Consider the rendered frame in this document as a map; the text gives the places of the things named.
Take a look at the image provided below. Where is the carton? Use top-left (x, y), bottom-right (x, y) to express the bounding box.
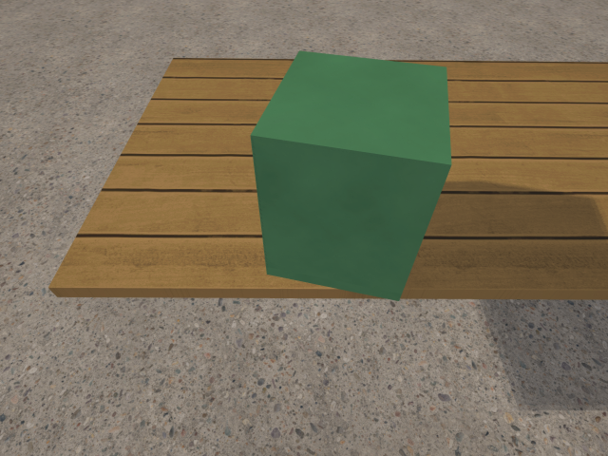
top-left (250, 51), bottom-right (451, 301)

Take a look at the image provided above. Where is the table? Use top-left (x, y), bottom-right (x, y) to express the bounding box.
top-left (48, 58), bottom-right (608, 300)

